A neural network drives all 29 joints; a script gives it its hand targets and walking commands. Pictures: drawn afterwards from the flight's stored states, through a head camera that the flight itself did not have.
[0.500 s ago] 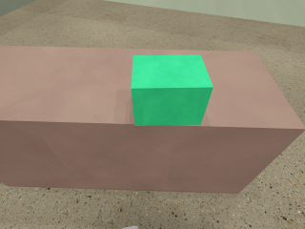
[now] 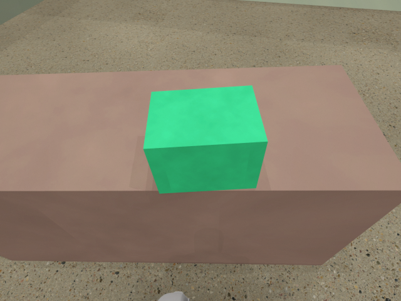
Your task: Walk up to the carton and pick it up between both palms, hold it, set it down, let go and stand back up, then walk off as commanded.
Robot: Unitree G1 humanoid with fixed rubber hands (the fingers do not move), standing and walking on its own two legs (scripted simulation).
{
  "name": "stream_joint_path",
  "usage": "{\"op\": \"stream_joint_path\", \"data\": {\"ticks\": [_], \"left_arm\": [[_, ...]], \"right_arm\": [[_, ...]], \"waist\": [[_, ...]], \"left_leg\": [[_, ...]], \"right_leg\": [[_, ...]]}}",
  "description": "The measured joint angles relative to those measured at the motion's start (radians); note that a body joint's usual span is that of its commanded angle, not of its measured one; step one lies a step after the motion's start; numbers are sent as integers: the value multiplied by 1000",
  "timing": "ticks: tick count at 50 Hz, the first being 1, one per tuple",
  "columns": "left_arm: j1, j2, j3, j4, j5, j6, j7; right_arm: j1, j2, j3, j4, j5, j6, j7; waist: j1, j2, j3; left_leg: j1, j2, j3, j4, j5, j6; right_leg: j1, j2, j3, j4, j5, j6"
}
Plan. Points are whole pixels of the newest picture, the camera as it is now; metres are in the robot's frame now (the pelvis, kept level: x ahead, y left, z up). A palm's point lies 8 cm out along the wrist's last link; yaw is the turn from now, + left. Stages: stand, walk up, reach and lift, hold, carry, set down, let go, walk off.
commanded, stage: walk up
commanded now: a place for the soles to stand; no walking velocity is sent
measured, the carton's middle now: (204, 140) +0.48 +0.03 +0.02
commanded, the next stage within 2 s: reach and lift in 1.32 s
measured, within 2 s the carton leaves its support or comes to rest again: neither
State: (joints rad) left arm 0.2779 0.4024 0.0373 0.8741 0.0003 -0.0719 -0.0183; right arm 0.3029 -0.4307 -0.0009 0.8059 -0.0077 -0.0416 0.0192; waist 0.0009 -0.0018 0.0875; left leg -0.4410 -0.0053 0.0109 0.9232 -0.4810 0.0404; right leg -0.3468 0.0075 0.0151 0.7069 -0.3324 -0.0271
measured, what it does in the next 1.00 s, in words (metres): steps on the spot: left foot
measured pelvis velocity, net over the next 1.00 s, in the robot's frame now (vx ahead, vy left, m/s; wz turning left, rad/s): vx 0.01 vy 0.03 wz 0.00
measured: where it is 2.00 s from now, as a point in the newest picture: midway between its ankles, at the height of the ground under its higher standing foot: outside the picture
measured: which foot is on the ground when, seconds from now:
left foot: up 0.00-0.08, down 0.10-1.00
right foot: down 0.00-1.00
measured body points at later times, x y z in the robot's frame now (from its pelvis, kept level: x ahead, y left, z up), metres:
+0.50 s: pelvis +0.02 +0.02 -0.01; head +0.04 +0.02 +0.44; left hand +0.14 +0.32 -0.12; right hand +0.10 -0.29 -0.11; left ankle +0.04 +0.13 -0.72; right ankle +0.03 -0.10 -0.72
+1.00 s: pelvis +0.01 +0.03 -0.01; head +0.03 +0.04 +0.44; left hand +0.12 +0.33 -0.13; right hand +0.10 -0.27 -0.11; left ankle +0.04 +0.13 -0.72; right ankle +0.03 -0.10 -0.72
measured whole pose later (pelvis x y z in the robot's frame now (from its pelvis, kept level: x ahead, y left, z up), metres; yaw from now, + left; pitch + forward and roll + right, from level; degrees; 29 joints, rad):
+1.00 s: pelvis +0.01 +0.03 -0.01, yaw +0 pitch -2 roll -1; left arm 0.14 0.39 0.00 0.92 0.00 -0.03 -0.01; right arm 0.24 -0.37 0.00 0.81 -0.01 -0.04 0.01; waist 0.00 -0.01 0.08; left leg -0.38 0.00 0.01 0.77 -0.35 0.02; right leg -0.35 0.01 0.02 0.74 -0.36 0.00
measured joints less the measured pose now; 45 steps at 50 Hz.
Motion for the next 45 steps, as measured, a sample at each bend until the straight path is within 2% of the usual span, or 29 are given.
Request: {"op": "stream_joint_path", "data": {"ticks": [2,5,7,9,10,12,18,45], "left_arm": [[-1,-5,-7,0,0,7,3],[-10,-7,-18,0,0,25,3],[-27,-7,-20,0,0,44,3],[-47,-7,-21,0,0,55,4],[-57,-7,-21,-1,0,53,4],[-70,-9,-21,-1,0,41,4],[-101,-8,-24,0,0,30,4],[-143,-8,-33,40,0,43,4]], "right_arm": [[0,7,0,0,0,0,-4],[1,13,0,-1,0,-4,-9],[-2,25,0,0,-2,-12,-13],[-4,41,0,0,-2,-19,-13],[-4,46,0,0,-2,-21,-13],[-10,48,0,0,-2,-18,-13],[-20,45,0,0,-2,-13,-13],[-64,51,0,3,-2,-3,-13]], "waist": [[0,0,-1],[-1,3,-2],[0,-6,0],[0,-15,0],[0,-17,-1],[0,-16,-3],[0,-11,-3],[0,-11,-3]], "left_leg": [[2,0,0,-30,21,0],[71,1,-5,-166,135,0],[88,-3,-4,-163,121,-17],[90,-3,-2,-154,112,-18],[88,-3,-2,-154,113,-18],[80,-2,-2,-154,115,-19],[75,0,-3,-154,113,-19],[63,0,-3,-157,127,-19]], "right_leg": [[0,0,0,11,-12,0],[-1,2,-2,60,-48,8],[0,-2,0,101,-87,12],[-1,-2,0,114,-153,12],[-1,-3,0,106,-141,12],[0,-2,0,70,-29,13],[0,0,0,65,-58,16],[0,0,0,36,-31,28]]}}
